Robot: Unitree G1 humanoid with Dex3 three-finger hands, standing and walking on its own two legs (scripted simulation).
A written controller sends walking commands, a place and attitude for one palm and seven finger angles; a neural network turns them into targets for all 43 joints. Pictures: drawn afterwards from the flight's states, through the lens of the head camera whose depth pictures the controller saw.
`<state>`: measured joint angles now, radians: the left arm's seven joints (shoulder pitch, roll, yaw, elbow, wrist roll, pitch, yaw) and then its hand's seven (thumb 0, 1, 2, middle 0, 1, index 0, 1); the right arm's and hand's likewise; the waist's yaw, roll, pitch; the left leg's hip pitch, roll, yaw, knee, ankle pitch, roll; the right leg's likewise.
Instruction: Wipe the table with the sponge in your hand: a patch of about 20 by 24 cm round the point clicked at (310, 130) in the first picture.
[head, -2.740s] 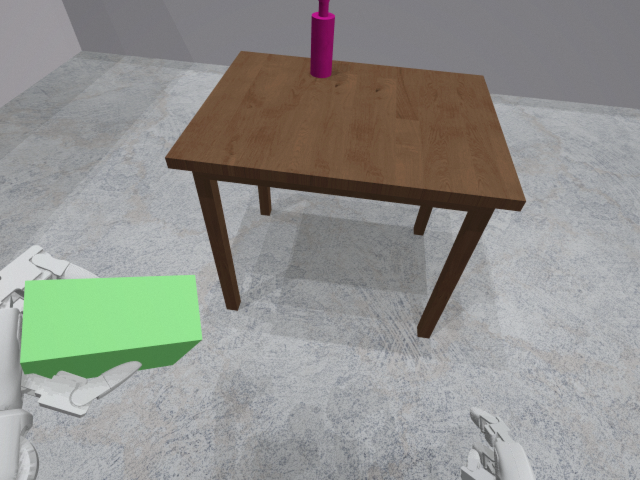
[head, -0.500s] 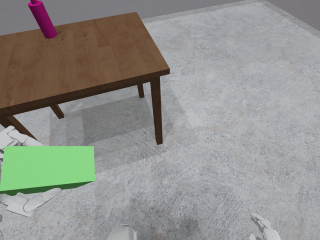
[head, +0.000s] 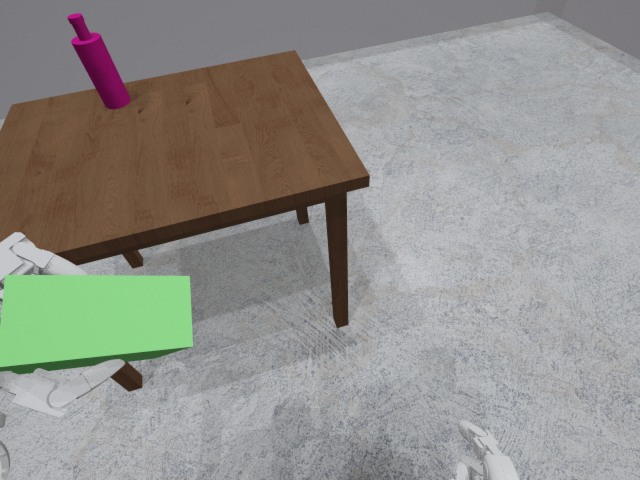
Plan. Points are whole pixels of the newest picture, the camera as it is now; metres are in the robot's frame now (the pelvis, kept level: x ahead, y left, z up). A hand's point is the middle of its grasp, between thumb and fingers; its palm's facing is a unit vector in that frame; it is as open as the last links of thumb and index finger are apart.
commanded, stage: take the last steps up to it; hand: left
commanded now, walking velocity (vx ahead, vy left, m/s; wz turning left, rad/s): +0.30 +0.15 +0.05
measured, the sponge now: (123, 324) +0.23 +0.19 +0.16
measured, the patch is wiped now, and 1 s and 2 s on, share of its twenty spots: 0.00 0.00 0.00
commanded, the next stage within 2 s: come to a stop and stand still in 0.98 s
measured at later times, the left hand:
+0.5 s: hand (72, 203) +0.36 +0.29 +0.19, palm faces +0.40 -0.80 -0.45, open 10.3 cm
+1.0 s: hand (92, 185) +0.40 +0.30 +0.17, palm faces +0.36 -0.80 -0.49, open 10.3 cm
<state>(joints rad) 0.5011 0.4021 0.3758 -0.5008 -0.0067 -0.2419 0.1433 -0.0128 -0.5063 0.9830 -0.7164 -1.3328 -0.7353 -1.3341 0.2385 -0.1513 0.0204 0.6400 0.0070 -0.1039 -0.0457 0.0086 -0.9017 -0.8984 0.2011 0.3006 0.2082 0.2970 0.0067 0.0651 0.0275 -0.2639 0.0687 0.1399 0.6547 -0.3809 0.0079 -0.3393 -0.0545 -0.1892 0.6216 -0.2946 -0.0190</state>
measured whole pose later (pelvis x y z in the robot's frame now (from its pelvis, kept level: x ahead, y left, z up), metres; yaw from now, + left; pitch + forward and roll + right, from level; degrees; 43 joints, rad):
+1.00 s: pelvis +0.19 +0.07 +0.02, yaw +2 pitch +1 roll +3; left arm 0.51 0.35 0.33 -0.48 0.00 -0.25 0.15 -0.01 -0.51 0.99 -0.71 -1.34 -0.74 -1.34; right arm 0.18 -0.27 -0.05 0.61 0.00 -0.06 -0.04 0.01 -0.91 -0.90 0.20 0.30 0.20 0.30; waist -0.01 -0.02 0.09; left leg -0.45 0.07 0.10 0.74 -0.29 -0.01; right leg -0.23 -0.12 -0.17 0.50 -0.28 -0.02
